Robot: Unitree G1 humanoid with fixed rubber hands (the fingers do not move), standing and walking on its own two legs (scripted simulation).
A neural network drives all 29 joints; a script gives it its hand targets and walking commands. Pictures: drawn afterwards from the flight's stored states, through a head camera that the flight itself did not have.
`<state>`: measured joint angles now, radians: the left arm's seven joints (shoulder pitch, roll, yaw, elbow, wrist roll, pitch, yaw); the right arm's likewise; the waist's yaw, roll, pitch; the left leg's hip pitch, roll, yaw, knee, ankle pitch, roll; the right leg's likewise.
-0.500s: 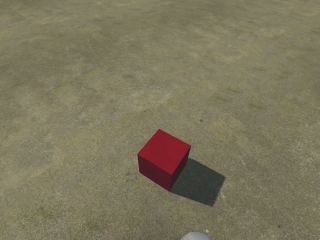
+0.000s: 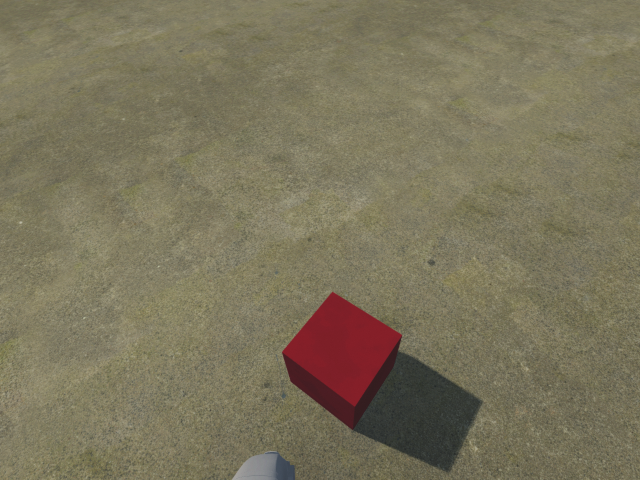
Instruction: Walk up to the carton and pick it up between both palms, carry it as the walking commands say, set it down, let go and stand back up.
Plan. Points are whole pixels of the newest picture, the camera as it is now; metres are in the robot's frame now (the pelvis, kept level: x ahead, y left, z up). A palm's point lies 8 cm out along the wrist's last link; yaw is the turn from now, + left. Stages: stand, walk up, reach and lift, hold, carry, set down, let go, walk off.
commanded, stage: walk up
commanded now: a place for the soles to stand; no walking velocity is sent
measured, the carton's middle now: (342, 360) +0.52 -0.02 -0.65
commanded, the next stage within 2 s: none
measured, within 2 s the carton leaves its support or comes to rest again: neither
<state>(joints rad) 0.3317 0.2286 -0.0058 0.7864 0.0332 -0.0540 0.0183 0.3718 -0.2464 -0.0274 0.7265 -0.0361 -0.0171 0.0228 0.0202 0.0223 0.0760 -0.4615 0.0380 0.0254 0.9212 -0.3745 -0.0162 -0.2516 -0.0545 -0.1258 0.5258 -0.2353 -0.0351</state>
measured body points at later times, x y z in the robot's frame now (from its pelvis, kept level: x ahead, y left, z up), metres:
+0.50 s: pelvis +0.05 +0.02 -0.01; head +0.06 +0.01 +0.44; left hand +0.12 +0.27 -0.13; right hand +0.18 -0.22 -0.13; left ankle +0.10 +0.14 -0.74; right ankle +0.03 -0.10 -0.74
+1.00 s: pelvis +0.06 +0.03 +0.00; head +0.07 +0.03 +0.45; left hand +0.04 +0.30 -0.13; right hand +0.18 -0.23 -0.13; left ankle +0.09 +0.15 -0.70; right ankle +0.03 -0.10 -0.74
